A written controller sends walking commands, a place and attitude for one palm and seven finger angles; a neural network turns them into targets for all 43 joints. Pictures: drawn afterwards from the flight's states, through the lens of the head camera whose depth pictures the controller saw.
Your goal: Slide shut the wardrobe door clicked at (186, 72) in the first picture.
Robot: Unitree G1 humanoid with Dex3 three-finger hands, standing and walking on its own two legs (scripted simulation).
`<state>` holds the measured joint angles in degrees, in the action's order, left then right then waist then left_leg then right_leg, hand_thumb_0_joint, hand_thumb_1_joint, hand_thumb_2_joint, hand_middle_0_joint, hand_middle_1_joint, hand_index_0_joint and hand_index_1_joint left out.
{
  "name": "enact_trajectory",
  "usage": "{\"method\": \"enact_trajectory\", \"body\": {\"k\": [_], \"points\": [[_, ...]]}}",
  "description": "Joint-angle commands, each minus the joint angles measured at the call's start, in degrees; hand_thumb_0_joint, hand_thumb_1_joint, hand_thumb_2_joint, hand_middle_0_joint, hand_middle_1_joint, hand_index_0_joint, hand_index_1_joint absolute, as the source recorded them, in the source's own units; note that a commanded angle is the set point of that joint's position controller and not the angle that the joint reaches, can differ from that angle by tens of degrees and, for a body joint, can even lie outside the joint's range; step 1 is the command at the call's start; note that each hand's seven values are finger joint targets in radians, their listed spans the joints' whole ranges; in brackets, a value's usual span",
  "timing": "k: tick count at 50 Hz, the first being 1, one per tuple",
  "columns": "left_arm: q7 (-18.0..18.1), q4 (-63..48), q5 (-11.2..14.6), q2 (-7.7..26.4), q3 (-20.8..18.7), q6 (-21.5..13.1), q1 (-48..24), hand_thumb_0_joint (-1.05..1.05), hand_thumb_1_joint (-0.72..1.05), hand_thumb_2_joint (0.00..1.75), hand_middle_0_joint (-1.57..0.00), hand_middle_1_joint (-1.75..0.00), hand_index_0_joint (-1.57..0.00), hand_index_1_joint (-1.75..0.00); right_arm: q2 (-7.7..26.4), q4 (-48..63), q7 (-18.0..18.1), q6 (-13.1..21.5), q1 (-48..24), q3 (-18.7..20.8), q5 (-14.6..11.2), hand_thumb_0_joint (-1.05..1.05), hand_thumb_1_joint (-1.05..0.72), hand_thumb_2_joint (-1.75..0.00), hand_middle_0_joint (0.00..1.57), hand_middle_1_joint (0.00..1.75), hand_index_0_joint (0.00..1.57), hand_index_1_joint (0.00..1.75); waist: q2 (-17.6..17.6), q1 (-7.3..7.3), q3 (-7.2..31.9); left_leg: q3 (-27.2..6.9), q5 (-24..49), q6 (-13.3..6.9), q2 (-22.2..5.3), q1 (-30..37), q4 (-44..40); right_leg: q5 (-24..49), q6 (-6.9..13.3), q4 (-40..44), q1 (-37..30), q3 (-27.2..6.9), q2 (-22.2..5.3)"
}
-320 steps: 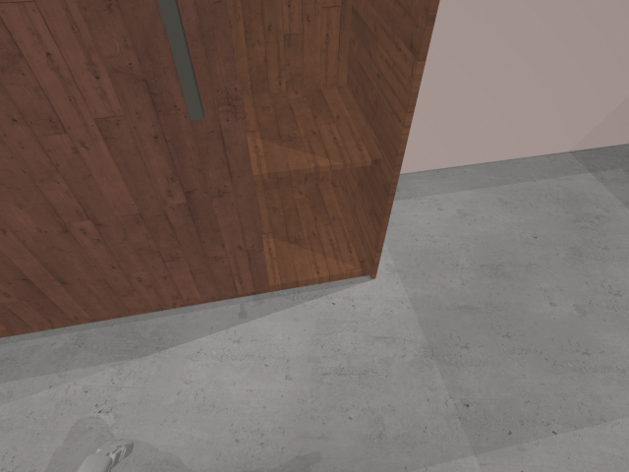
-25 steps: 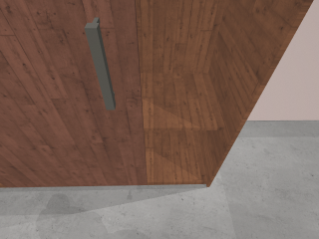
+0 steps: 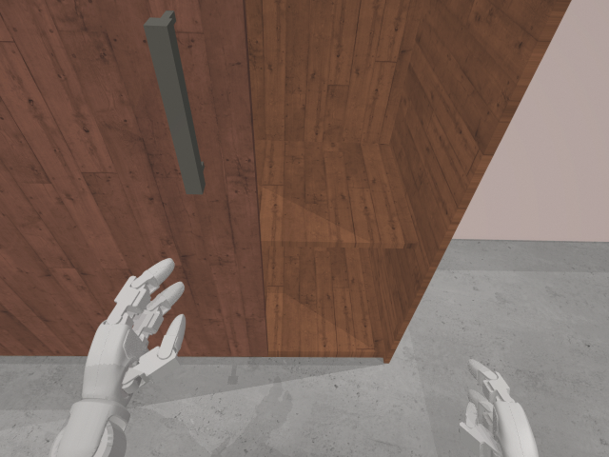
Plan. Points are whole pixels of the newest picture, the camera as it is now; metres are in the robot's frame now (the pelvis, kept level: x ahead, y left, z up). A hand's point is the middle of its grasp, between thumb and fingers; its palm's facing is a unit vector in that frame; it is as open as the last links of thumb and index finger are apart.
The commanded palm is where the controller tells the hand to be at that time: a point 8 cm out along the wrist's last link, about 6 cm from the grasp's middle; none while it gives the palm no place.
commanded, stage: raise the hand with hooked fingers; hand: left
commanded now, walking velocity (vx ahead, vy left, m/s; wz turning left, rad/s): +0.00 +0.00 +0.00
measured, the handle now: (183, 112) +0.53 +0.20 +0.20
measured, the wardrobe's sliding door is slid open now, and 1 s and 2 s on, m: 0.39 0.39 0.39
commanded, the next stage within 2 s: move the hooked fingers beside the handle in 1.76 s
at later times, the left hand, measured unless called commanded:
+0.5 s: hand (124, 324) +0.25 +0.22 +0.09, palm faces +0.04 -1.00 -0.06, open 11.1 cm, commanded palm +0.19 +0.27 +0.10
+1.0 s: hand (22, 265) +0.25 +0.28 +0.19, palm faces +0.11 -0.99 -0.09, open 13.7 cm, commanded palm +0.22 +0.32 +0.19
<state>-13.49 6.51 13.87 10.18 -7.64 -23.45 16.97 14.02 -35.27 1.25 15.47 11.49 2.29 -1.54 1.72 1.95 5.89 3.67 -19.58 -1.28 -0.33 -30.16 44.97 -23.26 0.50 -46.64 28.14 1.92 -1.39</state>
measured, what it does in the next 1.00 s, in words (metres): stands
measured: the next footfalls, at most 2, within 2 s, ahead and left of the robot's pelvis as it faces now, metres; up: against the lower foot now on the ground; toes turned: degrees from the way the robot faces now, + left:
none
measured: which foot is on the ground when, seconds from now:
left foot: down 0.00-1.00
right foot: down 0.00-1.00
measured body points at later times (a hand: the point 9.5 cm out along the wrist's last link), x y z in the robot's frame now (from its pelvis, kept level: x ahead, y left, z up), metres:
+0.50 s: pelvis +0.02 -0.03 +0.00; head +0.04 -0.04 +0.45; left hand +0.24 +0.27 +0.10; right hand +0.17 -0.25 -0.09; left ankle +0.04 +0.11 -0.71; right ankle +0.01 -0.11 -0.71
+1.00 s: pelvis +0.01 +0.01 +0.03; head -0.01 +0.00 +0.47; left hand +0.24 +0.33 +0.20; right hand +0.23 -0.20 -0.03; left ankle +0.04 +0.11 -0.71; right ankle +0.01 -0.11 -0.71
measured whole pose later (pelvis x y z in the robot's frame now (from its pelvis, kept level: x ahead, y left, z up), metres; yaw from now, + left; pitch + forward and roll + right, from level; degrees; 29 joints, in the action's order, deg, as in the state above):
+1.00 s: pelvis +0.01 +0.01 +0.03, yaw +3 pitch -1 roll -1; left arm -22.9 1.1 21.4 24.0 -23.7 1.2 2.4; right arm 13.8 -35.2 5.9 17.5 11.8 -4.4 -4.5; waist -3.2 -3.3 2.8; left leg 0.6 -15.9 -1.7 0.1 -17.2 34.3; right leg -17.8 -0.1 -31.1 12.0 4.9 -0.9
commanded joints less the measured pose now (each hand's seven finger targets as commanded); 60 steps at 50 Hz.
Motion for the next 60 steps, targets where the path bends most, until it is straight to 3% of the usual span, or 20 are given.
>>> {"method": "enact_trajectory", "body": {"k": [1, 3, 6, 9, 11, 13, 16, 20, 22, 24, 26, 29, 30, 35, 38, 42, 46, 50, 55, 60], "points": [[-4.6, -11.7, 2.2, 12.4, -11.3, 1.0, 15.2, 0.0, 0.48, 0.72, -0.23, -0.57, -0.23, -0.57, 6.9, 15.9, -0.4, 0.1, -6.4, 2.5, -0.3, 0.0, -0.9, -0.9, 0.2, 0.3, 0.2, 0.3, -7.9, -8.6, 4.6, -0.1, 5.5, 1.4, 2.9, -1.8, -2.9, 7.8, 2.1, 3.6, -2.7, 0.7, 1.0], [-2.0, -22.6, 3.4, 12.8, -12.5, 0.5, 8.9, 0.0, 0.43, 0.7, -0.23, -0.6, -0.23, -0.6, 5.6, 17.2, 0.3, -0.4, -4.9, 2.2, 0.0, 0.0, -0.9, -0.9, 0.2, 0.3, 0.2, 0.3, -11.3, -6.67, 9.2, -0.8, 5.9, 0.7, 2.1, 0.7, -1.4, 8.0, 1.5, 3.9, -1.6, 0.0, 1.6], [1.6, -35.8, 3.6, 13.7, -12.1, -6.2, -2.7, 0.0, 0.36, 0.67, -0.24, -0.64, -0.24, -0.64, 5.2, 14.6, 1.4, 0.4, -0.1, 1.8, 1.0, 0.0, -0.9, -0.9, 0.2, 0.3, 0.2, 0.3, -11.9, -2.05, 11.9, -3.5, 7.7, -0.3, 0.8, 3.9, 2.1, 8.5, 1.3, 3.8, 2.5, -1.2, 2.7], [-0.5, -33.0, 3.6, 9.4, -4.2, -11.7, -6.3, 0.0, 0.29, 0.64, -0.24, -0.69, -0.24, -0.69, 6.1, 10.3, 2.5, 2.8, 1.0, 0.7, 0.7, 0.0, -0.9, -0.9, 0.2, 0.3, 0.2, 0.3, -10.9, 2.3, 6.9, -5.1, 4.8, -0.6, 0.0, 3.4, 4.7, 5.5, 0.9, 4.3, 8.2, -1.6, 2.8], [-4.6, -27.9, 4.8, 10.7, -2.4, -10.8, -8.1, 0.0, 0.25, 0.62, -0.25, -0.72, -0.25, -0.72, 7.6, 9.2, 3.3, 3.8, 0.8, 0.1, -0.3, 0.0, -0.9, -0.9, 0.2, 0.3, 0.2, 0.3, -5.9, 4.09, 3.9, -5.9, 1.7, -0.8, -0.3, 1.2, 5.4, 2.7, 0.2, 6.7, 7.9, -3.2, 2.4], [-8.7, -19.1, 5.0, 13.9, -4.0, -6.0, -7.2, 0.0, 0.2, 0.6, -0.25, -0.75, -0.25, -0.75, 8.6, 8.4, 4.2, 4.0, 0.2, -0.2, -1.2, 0.0, -0.9, -0.9, 0.2, 0.3, 0.2, 0.3, -1.3, 3.67, 0.7, -5.8, -2.0, -1.0, -0.1, -2.8, 4.8, -4.2, -0.4, 11.1, 6.5, -6.2, 1.6], [-12.7, -10.6, 5.8, 19.7, -10.9, 5.1, -6.5, 0.0, 0.13, 0.57, -0.25, -0.8, -0.25, -0.8, 8.9, 9.1, 5.2, 3.0, -1.4, -0.5, -2.1, 0.0, -0.9, -0.9, 0.2, 0.3, 0.2, 0.3, 0.9, -0.3, 2.6, -5.0, -0.6, -1.2, 0.2, -3.8, 2.7, -5.4, -1.1, 14.4, 0.6, -9.0, -0.6], [-10.0, -12.2, 10.8, 24.9, -24.1, 13.7, -1.9, 0.0, 0.04, 0.53, -0.26, -0.86, -0.26, -0.86, 6.5, 11.2, 5.1, 1.6, -4.5, -1.4, -1.4, 0.0, -0.9, -0.9, 0.2, 0.3, 0.2, 0.3, 1.1, -6.9, 11.2, -6.0, 9.1, -0.3, 0.4, 0.5, -0.6, 11.5, -2.2, 12.5, -12.7, -7.6, -2.2], [-7.4, -18.6, 12.8, 23.1, -26.8, 12.0, 0.1, 0.0, -0.01, 0.51, -0.27, -0.88, -0.27, -0.88, 4.9, 11.4, 4.3, 2.2, -3.6, -1.5, -1.3, 0.0, -0.9, -0.9, 0.2, 0.3, 0.2, 0.3, 0.1, -7.44, 14.1, -5.4, 14.5, 0.0, 0.4, 3.4, -2.0, 26.2, -2.9, 10.6, -15.5, -5.2, -1.7], [-5.6, -21.2, 12.8, 20.5, -25.8, 9.4, 1.7, 0.0, -0.06, 0.49, -0.27, -0.92, -0.27, -0.92, 4.6, 10.9, 3.4, 3.1, -2.7, -1.1, -1.3, 0.0, -0.9, -0.9, 0.2, 0.3, 0.2, 0.3, 1.0, -6.86, 12.7, -4.7, 16.6, 0.2, 0.6, 5.0, -3.5, 33.7, -3.2, 9.8, -15.2, -3.2, -1.0], [-6.0, -22.7, 11.3, 18.7, -22.1, 7.7, 1.1, 0.0, -0.1, 0.47, -0.27, -0.94, -0.27, -0.94, 5.3, 10.3, 2.7, 4.1, -2.0, -0.9, -1.2, 0.0, -0.9, -0.9, 0.2, 0.3, 0.2, 0.3, -2.6, -6.16, 10.7, -3.9, 18.7, 0.0, 0.8, 7.4, -4.5, 37.5, -3.0, 9.4, -13.8, -2.2, -0.5], [-8.2, -18.7, 9.5, 15.8, -16.1, 9.1, -0.8, 0.0, -0.17, 0.44, -0.28, -0.99, -0.28, -0.99, 6.8, 9.0, 2.8, 5.0, -0.5, -0.4, -1.9, 0.0, -0.9, -0.9, 0.2, 0.3, 0.2, 0.3, -4.1, -3.44, 5.3, -3.6, 16.0, -0.5, 0.4, 9.4, -6.4, 27.3, -2.2, 12.0, -7.3, -0.5, 0.8], [-9.3, -16.9, 9.6, 15.0, -14.6, 10.4, -2.1, 0.0, -0.2, 0.43, -0.28, -1.0, -0.28, -1.0, 7.5, 8.6, 3.2, 5.1, -0.5, -0.2, -2.1, 0.0, -0.9, -0.9, 0.2, 0.3, 0.2, 0.3, -1.4, -2.81, 2.1, -4.0, 15.3, -0.7, 0.2, 9.2, -6.6, 25.4, -2.1, 13.1, -6.7, -0.7, 1.2], [-9.2, -24.0, 9.0, 25.0, -20.2, 12.1, -13.4, 0.0, -0.31, 0.38, -0.29, -1.08, -0.29, -1.08, 8.9, 8.2, 5.1, 6.3, -1.2, -0.6, -2.0, 0.0, -0.9, -0.9, 0.2, 0.3, 0.2, 0.3, -4.9, -3.7, 6.9, -5.1, 13.0, -1.1, 0.0, 14.7, -10.5, 15.5, -0.4, 15.3, -9.5, 0.8, 1.8], [-6.6, -28.6, 8.6, 25.9, -22.8, 10.3, -15.7, 0.0, -0.38, 0.35, -0.29, -1.12, -0.29, -1.12, 7.6, 8.0, 5.2, 6.9, -1.7, -1.3, -1.7, 0.0, -0.9, -0.9, 0.2, 0.3, 0.2, 0.3, -8.2, -4.26, 10.5, -5.8, 16.2, -0.7, -0.3, 19.6, -12.3, 17.2, 0.3, 15.0, -11.4, 2.5, 2.2], [-6.1, -23.0, 9.2, 24.6, -22.4, 12.4, -18.7, 0.0, -0.48, 0.31, -0.3, -1.18, -0.3, -1.18, 7.5, 6.7, 4.9, 7.0, -2.9, -2.3, -2.0, 0.0, -0.9, -0.9, 0.2, 0.3, 0.2, 0.3, -10.4, -4.37, 4.4, -6.4, 14.6, 0.1, -0.5, 19.4, -15.1, 16.2, 0.7, 17.0, -11.3, 3.4, 2.5], [-9.1, -12.4, 8.5, 23.4, -19.2, 21.6, -20.8, 0.0, -0.5, 0.3, -0.3, -1.2, -0.3, -1.2, 8.2, 7.1, 5.2, 5.6, -3.3, -2.9, -3.1, 0.0, -0.9, -0.9, 0.2, 0.3, 0.2, 0.3, -7.0, -4.25, -3.2, -7.3, 9.5, 0.2, -0.8, 17.0, -18.7, 12.9, 0.5, 20.2, -10.2, 3.3, 2.6], [-10.6, -14.5, 7.4, 25.8, -18.4, 27.3, -28.8, 0.0, -0.5, 0.3, -0.3, -1.2, -0.3, -1.2, 8.0, 8.9, 5.4, 4.0, -4.6, -3.7, -3.3, 0.0, -0.9, -0.9, 0.2, 0.3, 0.2, 0.3, -6.0, -4.16, -1.4, -7.9, 7.0, -0.2, -0.4, 18.6, -20.1, 10.6, 0.6, 21.8, -11.8, 2.8, 2.7], [-8.9, -24.0, 7.4, 33.7, -25.5, 23.7, -37.2, 0.0, -0.5, 0.3, -0.3, -1.2, -0.3, -1.2, 7.2, 9.2, 5.5, 4.5, -6.0, -4.6, -2.5, 0.0, -0.9, -0.9, 0.2, 0.3, 0.2, 0.3, -8.6, -4.99, 8.1, -8.3, 10.6, 0.0, -0.3, 25.5, -20.5, 12.0, 0.9, 22.5, -15.4, 2.7, 2.9], [-9.6, -13.3, 7.5, 33.7, -26.8, 25.1, -38.3, 0.0, -0.5, 0.3, -0.3, -1.2, -0.3, -1.2, 7.4, 6.6, 5.6, 4.2, -5.5, -4.8, -2.7, 0.0, -0.9, -0.9, 0.2, 0.3, 0.2, 0.3, -9.0, -4.88, 3.3, -8.2, 8.8, 0.4, -0.4, 24.0, -22.4, 11.6, 1.0, 24.4, -15.0, 2.7, 2.9]]}}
